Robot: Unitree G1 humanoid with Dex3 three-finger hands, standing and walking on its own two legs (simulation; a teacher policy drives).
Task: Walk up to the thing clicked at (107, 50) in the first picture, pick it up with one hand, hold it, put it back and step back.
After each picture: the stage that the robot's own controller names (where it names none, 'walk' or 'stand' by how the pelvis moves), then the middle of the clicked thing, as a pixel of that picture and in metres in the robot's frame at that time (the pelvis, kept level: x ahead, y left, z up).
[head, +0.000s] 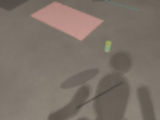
stand; (107, 46) +1.36 -0.29 -0.72
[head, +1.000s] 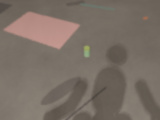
walk; (86, 51) +1.28 +0.05 -0.70
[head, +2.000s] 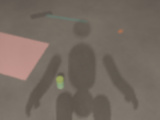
walk; (60, 82) +0.83 +0.22 -0.70
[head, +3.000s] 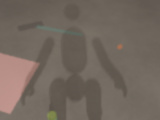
walk; (52, 118) +0.49 +0.19 -0.70
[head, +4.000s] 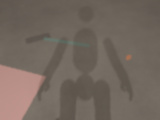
stand; out of the picture +0.40 +0.21 -0.72
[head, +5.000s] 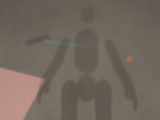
walk; out of the picture +0.37 +0.21 -0.71
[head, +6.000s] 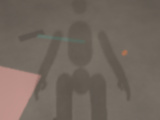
stand; out of the picture +0.37 +0.21 -0.72
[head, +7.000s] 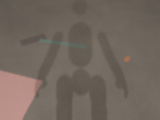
stand; out of the picture +0.32 +0.19 -0.73
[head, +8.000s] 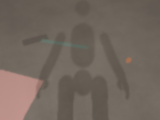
stand; out of the picture +0.33 +0.19 -0.73
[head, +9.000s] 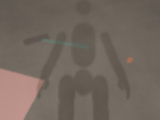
stand; out of the picture +0.33 +0.19 -0.73
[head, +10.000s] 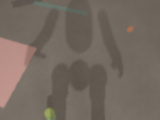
go down; (50, 114) +0.37 +0.19 -0.63
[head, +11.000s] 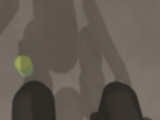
go down; (24, 66) +0.41 +0.24 -0.30
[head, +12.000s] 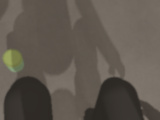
close in; (14, 61) +0.41 +0.25 -0.28
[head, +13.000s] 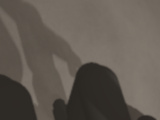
close; out of the picture +0.40 +0.28 -0.22
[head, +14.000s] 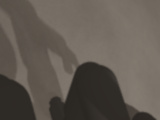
close; out of the picture +0.39 +0.28 -0.22
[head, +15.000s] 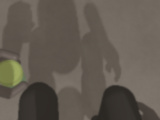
lift; (12, 76) +0.32 +0.24 -0.06
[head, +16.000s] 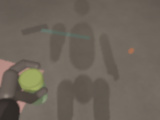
hold; (34, 87) +0.32 +0.16 +0.05
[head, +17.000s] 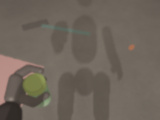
hold; (38, 91) +0.32 +0.16 +0.01
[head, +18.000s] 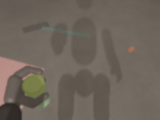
hold; (37, 92) +0.32 +0.17 +0.01
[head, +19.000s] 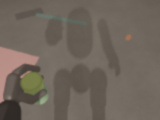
crouch; (35, 89) +0.34 +0.17 -0.02
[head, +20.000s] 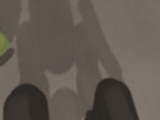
lower; out of the picture +0.44 +0.24 -0.09
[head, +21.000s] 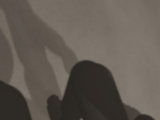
lower; out of the picture +0.41 +0.30 -0.22
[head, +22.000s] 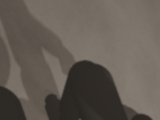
lower; out of the picture +0.41 +0.30 -0.22
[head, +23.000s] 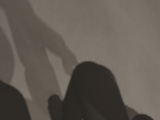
lower; out of the picture +0.40 +0.30 -0.22
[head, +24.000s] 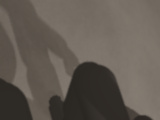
lower; out of the picture +0.40 +0.29 -0.22
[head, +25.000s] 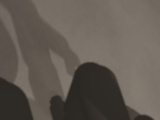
draw back; out of the picture +0.39 +0.29 -0.23
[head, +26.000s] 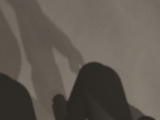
rise; out of the picture +0.39 +0.29 -0.23
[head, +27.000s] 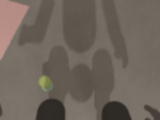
walk; (46, 83) +0.41 +0.20 -0.47
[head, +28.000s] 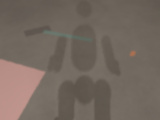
stand; out of the picture +0.36 +0.17 -0.66
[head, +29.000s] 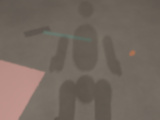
stand; out of the picture +0.36 +0.18 -0.67
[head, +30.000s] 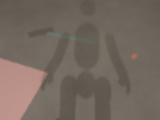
stand; out of the picture +0.36 +0.18 -0.70
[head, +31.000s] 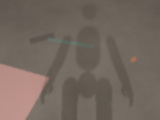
stand; out of the picture +0.37 +0.18 -0.72
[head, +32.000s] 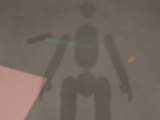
stand; out of the picture +0.35 +0.19 -0.73
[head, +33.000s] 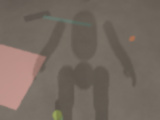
walk; (57, 117) +0.42 +0.17 -0.69
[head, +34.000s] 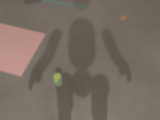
walk; (57, 79) +0.70 +0.22 -0.70
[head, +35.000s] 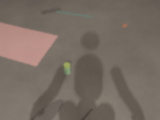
stand; (67, 68) +1.02 +0.19 -0.70
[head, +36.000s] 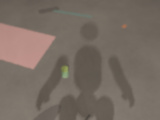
stand; (64, 72) +0.96 +0.18 -0.72
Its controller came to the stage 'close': yes
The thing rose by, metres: 0.71
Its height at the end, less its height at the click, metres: +0.00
